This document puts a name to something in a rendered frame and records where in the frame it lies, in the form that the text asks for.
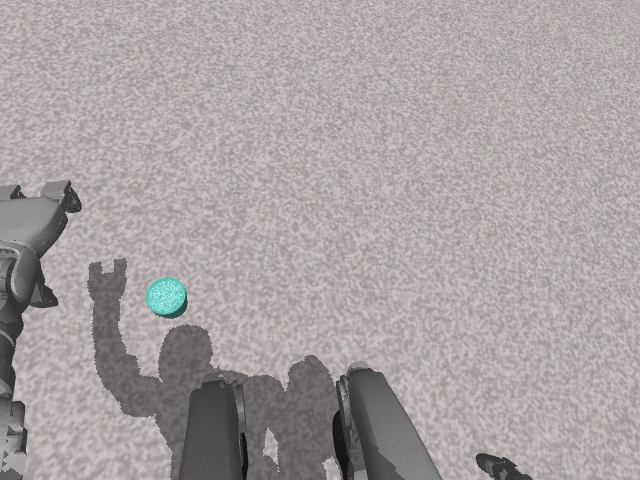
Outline right robot foot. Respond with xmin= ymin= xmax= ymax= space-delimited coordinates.
xmin=332 ymin=410 xmax=351 ymax=480

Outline left robot arm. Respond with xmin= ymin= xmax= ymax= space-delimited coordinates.
xmin=0 ymin=241 xmax=41 ymax=480

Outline right robot hand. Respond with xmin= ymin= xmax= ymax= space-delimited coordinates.
xmin=476 ymin=453 xmax=533 ymax=480

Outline cup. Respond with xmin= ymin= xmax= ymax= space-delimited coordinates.
xmin=146 ymin=278 xmax=188 ymax=318

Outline left robot hand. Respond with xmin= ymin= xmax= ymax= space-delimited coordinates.
xmin=0 ymin=180 xmax=82 ymax=308

